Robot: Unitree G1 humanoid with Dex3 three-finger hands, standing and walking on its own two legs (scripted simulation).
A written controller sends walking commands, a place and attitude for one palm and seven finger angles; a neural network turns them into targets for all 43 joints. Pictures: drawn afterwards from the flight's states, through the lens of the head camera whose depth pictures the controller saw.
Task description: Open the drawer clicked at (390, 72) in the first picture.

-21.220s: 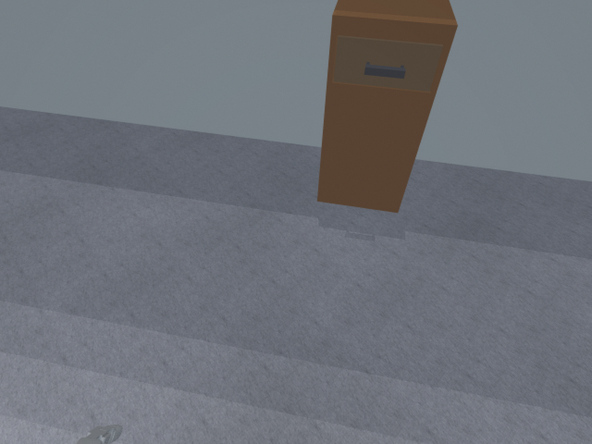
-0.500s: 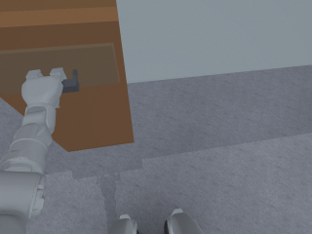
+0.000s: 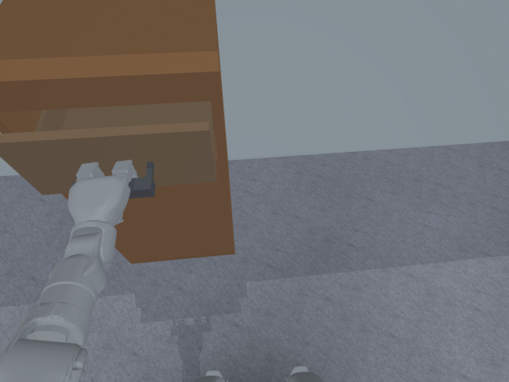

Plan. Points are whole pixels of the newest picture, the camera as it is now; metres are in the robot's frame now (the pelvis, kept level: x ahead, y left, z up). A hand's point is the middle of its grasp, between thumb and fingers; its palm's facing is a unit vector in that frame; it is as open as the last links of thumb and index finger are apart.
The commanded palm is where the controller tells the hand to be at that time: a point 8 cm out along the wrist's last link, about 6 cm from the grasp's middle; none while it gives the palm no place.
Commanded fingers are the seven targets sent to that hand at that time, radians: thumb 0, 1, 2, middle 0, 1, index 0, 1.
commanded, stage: pull the drawer open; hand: left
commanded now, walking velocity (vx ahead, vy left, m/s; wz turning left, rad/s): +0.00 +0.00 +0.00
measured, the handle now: (115, 179) +0.45 +0.26 -0.01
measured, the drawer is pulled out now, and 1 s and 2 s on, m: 0.06 0.19 0.30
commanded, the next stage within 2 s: none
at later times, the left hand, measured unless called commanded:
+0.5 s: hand (110, 245) +0.34 +0.25 -0.03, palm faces -0.03 -0.04 -1.00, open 6.1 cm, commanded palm +0.30 +0.24 +0.02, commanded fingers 0.00 0.90 0.90 -0.40 -1.35 -0.40 -1.35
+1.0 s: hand (105, 284) +0.27 +0.24 -0.03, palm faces -0.03 -0.04 -1.00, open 6.0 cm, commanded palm +0.24 +0.23 +0.02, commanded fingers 0.00 0.90 0.90 -0.40 -1.35 -0.40 -1.35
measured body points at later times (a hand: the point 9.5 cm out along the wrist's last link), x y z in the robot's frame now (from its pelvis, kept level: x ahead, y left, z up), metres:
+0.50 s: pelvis -0.01 -0.01 +0.00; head +0.06 -0.01 +0.45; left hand +0.33 +0.25 +0.02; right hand +0.09 -0.27 -0.13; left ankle -0.04 +0.08 -0.69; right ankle -0.01 -0.12 -0.69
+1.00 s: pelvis -0.01 -0.02 +0.00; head +0.04 -0.03 +0.45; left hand +0.27 +0.24 +0.02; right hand +0.14 -0.26 -0.11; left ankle -0.04 +0.08 -0.69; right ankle -0.01 -0.12 -0.69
